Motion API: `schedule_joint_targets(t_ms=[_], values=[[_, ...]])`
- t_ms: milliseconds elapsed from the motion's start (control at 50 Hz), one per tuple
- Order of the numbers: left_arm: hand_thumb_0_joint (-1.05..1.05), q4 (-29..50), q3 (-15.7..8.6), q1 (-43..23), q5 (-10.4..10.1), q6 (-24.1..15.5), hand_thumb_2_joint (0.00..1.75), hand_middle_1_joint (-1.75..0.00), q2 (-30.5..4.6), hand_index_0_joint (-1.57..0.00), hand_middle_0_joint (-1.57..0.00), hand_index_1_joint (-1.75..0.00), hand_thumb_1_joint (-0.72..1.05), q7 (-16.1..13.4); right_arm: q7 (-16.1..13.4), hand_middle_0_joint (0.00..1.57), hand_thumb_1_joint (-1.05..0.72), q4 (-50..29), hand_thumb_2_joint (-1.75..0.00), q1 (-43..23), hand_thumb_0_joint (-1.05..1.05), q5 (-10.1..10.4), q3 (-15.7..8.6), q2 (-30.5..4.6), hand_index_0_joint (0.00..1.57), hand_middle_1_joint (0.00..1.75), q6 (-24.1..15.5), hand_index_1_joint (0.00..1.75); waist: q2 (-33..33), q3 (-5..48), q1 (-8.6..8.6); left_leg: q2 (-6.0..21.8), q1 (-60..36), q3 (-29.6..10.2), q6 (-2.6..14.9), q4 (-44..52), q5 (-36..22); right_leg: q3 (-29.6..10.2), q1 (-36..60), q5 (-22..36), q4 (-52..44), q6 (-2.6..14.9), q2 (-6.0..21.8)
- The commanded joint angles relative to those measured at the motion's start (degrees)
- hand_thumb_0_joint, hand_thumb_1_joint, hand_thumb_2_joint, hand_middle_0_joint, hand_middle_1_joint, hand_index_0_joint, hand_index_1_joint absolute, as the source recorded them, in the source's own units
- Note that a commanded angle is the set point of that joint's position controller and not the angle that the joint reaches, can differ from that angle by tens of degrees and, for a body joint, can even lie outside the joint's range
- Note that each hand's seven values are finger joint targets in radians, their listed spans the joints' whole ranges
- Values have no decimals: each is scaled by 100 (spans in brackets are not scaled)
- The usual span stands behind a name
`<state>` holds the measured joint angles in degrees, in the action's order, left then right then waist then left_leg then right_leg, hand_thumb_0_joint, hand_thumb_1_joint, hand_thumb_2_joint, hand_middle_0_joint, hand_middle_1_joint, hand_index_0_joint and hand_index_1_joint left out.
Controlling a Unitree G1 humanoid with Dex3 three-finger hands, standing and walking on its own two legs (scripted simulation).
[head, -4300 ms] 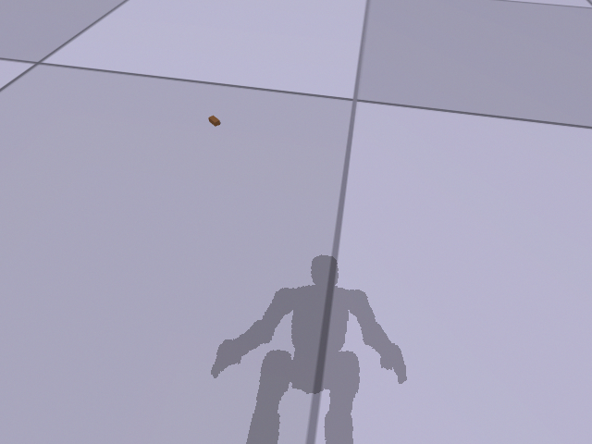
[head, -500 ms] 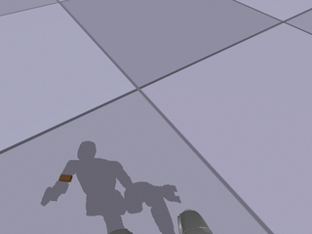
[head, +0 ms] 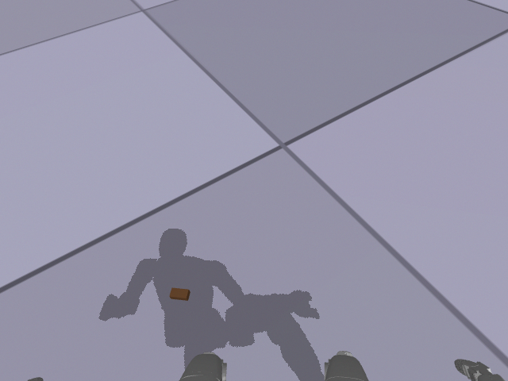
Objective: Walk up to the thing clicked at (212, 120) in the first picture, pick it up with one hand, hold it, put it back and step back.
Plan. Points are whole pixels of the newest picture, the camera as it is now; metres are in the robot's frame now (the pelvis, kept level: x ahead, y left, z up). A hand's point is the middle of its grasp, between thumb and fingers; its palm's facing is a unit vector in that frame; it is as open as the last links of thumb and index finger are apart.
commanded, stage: walk up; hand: left
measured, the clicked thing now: (179, 294) +0.49 +0.36 -0.71
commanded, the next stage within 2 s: none
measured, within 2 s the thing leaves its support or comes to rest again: neither
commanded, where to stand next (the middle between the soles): +0.10 +0.15 m, yaw -6 degrees
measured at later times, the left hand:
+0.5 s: hand out of the picture +0.08 +0.49 -0.12, palm faces -0.04 -0.86 -0.51, open 7.4 cm
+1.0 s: hand out of the picture +0.16 +0.50 -0.13, palm faces -0.17 -0.93 -0.34, open 7.4 cm
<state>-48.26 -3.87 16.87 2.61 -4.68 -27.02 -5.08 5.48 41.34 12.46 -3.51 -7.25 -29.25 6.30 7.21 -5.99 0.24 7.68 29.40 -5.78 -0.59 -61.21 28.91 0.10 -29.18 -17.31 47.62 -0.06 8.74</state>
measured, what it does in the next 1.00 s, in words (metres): steps to the left: left foot, then right foot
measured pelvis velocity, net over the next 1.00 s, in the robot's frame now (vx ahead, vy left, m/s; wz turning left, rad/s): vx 0.03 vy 0.25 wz -0.13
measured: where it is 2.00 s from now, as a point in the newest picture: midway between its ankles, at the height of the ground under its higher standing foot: outside the picture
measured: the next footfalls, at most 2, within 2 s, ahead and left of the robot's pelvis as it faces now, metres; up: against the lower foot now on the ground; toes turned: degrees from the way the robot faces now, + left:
left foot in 0.04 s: +0.06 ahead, +0.21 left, +0.00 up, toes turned +1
right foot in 0.34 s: +0.12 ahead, +0.05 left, +0.00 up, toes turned -7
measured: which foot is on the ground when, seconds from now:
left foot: up 0.00-0.02, down 0.04-0.34, up 0.36-0.52, down 0.54-1.00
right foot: down 0.00-0.06, up 0.08-0.32, down 0.34-0.56, up 0.58-1.00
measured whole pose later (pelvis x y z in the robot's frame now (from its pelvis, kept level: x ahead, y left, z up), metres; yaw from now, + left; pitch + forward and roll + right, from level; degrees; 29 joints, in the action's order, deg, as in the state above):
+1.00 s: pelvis +0.03 +0.25 +0.04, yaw -8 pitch -2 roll -1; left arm -55.7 -3.1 6.2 0.5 3.2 -24.5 0.9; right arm -2.9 53.5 14.2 -1.2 -2.6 -22.9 -3.9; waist -4.0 -9.0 -1.1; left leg 2.5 14.4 4.8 0.9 -38.1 21.4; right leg -5.0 -22.7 -22.4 47.1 1.1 0.8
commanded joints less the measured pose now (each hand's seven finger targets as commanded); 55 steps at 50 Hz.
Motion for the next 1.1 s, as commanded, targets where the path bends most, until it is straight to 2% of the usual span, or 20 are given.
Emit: schedule_joint_targets(t_ms=[0, 20, 40, 60, 100, 160, 260, 300, 320, 340, 480, 520, 540, 560, 660, 760, 920, 1000, 1040, 1080], values=[[0, 286, -653, -438, -12, -2, 90, -30, -2100, -20, -20, -30, 90, -193, -30, 20, -90, -113, -90, 1175, 0, -16, -453, -966, 20, 30, -131, 30, -1351, 861, -631, -355, -1605, 836, 118, 1521, -358, -572, -713, -1372, -838, 808, 438], [0, 217, -521, -411, 6, 70, 90, -30, -1642, -20, -20, -30, 90, -218, -76, 20, -90, 62, -90, 1757, 0, -114, -514, -1069, 20, 30, -182, 30, -318, 925, -997, -506, -2208, 528, 179, 2245, 93, -40, -1346, -1356, 738, 519, -45], [0, 398, -319, -635, -150, 100, 90, -30, -997, -20, -20, -30, 90, -292, -113, 20, -90, -115, -90, 1570, 0, -104, -567, -1797, 20, 30, -220, 30, 2041, 338, -1047, 883, -1481, -2554, 640, 4179, 924, 567, -2687, -2414, 2313, 208, -1391], [0, 291, -315, -845, -113, 46, 90, -30, -1266, -20, -20, -30, 90, -437, -192, 20, -90, -233, -90, 597, 0, 24, -575, -2154, 20, 30, -270, 30, 1934, -112, -747, 1256, -498, -3539, 1273, 4834, 1551, -258, -2235, -2123, 2661, 375, -878], [0, -148, -357, -396, -274, 36, 90, -30, -1373, -20, -20, -30, 90, -345, -286, 20, -90, -426, -90, 201, 0, -73, -364, -1389, 20, 30, -291, 30, 263, -279, -477, 776, -706, -2063, 1013, 3778, 67, -431, -2094, -1346, 2667, 258, -853], [0, -551, -337, 526, -352, -6, 90, -30, -1339, -20, -20, -30, 90, -224, -301, 20, -90, -506, -90, -111, 0, -48, -277, -1116, 20, 30, -325, 30, 852, 275, -190, 391, -1256, -955, 1209, 2935, -1925, 214, -945, -1052, 1668, 182, -665], [0, -325, -302, 883, -300, -69, 90, -30, -979, -20, -20, -30, 90, -185, -272, 20, -90, -678, -90, -86, 0, 18, -138, -760, 20, 30, -221, 30, 286, 501, 183, 196, -601, -326, 1047, 2200, -2955, 497, 1332, 279, -867, 277, -772], [0, -194, -516, 1263, -102, -80, 90, -30, -1540, -20, -20, -30, 90, -203, -325, 20, -90, -699, -90, 208, 0, 238, 7, -301, 20, 30, -340, 30, -1149, 946, 551, -380, 393, 48, 278, 448, -2432, -1441, 2743, 54, -1806, 811, 158], [0, 76, -520, 929, -70, -77, 90, -30, -1707, -20, -20, -30, 90, -183, -376, 20, -90, -625, -90, 525, 0, 243, 12, -285, 20, 30, -335, 30, -1528, 993, 310, -868, 1107, 159, -24, -569, 551, -3404, 2958, 341, -2194, 1511, 1570], [0, 205, -472, 457, -126, -45, 90, -30, -1723, -20, -20, -30, 90, -187, -511, 20, -90, -557, -90, 456, 0, 166, -123, -660, 20, 30, -230, 30, -966, 1103, 207, -618, 819, -419, 131, -1077, 992, -3904, 2117, -233, -2496, 2062, 2148], [0, 341, -263, -824, 0, 159, 90, -30, -1116, -20, -20, -30, 90, 218, -434, 20, -90, 502, -90, 1133, 0, 359, -77, -516, 20, 30, -561, 30, -1747, 683, -288, -787, -1595, 852, 74, 2151, -499, -495, -87, -1860, -1222, 880, 56], [0, 227, -95, -584, -110, 359, 90, -30, -459, -20, -20, -30, 90, 302, -619, 20, -90, 654, -90, 1156, 0, 154, -108, -806, 20, 30, -765, 30, -206, 430, -327, -225, -1717, -726, 211, 3450, 50, -49, -720, -1478, 800, 449, -629], [0, 282, -114, -672, -142, 414, 90, -30, -487, -20, -20, -30, 90, 291, -669, 20, -90, 388, -90, 619, 0, 159, -156, -1517, 20, 30, -828, 30, 276, 86, -245, 1348, -757, -3384, 944, 4366, 775, -475, -1073, -1556, 1016, 186, -962], [0, 118, -243, -998, -96, 409, 90, -30, -1033, -20, -20, -30, 90, 248, -694, 20, -90, 354, -90, 88, 0, 244, -162, -1651, 20, 30, -858, 30, -270, -306, -206, 1695, -33, -3916, 1386, 4543, 858, -918, -650, -1522, 1414, 178, -687], [0, -323, -271, -573, -231, 531, 90, -30, -803, -20, -20, -30, 90, 375, -886, 20, -90, 843, -90, 395, 0, 286, -60, -1101, 20, 30, -1105, 30, -123, 296, -52, 893, -2072, -1631, 433, 3405, -3350, -1092, -861, -784, 1545, 138, -812], [0, -262, -218, -824, -223, 650, 90, -30, -691, -20, -20, -30, 90, 452, -1007, 20, -90, 956, -90, 559, 0, 276, -8, -843, 20, 30, -1137, 30, 132, 509, -145, 669, -2712, -769, 165, 3244, -4978, -1099, -732, -443, 1377, 111, -942], [0, -238, -122, -1314, -188, 625, 90, -30, -627, -20, -20, -30, 90, 538, -945, 20, -90, 953, -90, 440, 0, 225, 37, -857, 20, 30, -1109, 30, 178, 636, -316, 744, -2595, -197, 661, 3165, -4663, -502, 179, -602, -77, 135, -744], [0, -537, -134, -866, -183, 546, 90, -30, -504, -20, -20, -30, 90, 567, -849, 20, -90, 850, -90, -83, 0, 288, 175, -847, 20, 30, -999, 30, 270, 720, 58, 503, -1428, 268, 661, 2695, -3976, 83, 1903, 404, -1668, 280, -835], [0, -597, -284, -649, -91, 453, 90, -30, -1037, -20, -20, -30, 90, 533, -818, 20, -90, 825, -90, 77, 0, 372, 312, -495, 20, 30, -991, 30, -1019, 1155, 146, -51, -475, 576, 169, 1810, -2619, -1439, 3088, 1696, -1961, 688, -24], [0, -414, -229, -1243, -175, 450, 90, -30, -1128, -20, -20, -30, 90, 549, -862, 20, -90, 1032, -90, -3, 0, 398, 305, -468, 20, 30, -943, 30, -1550, 1034, -18, -639, -1251, 748, 62, 1648, 192, -2288, 1674, 951, -2285, 1508, 835]])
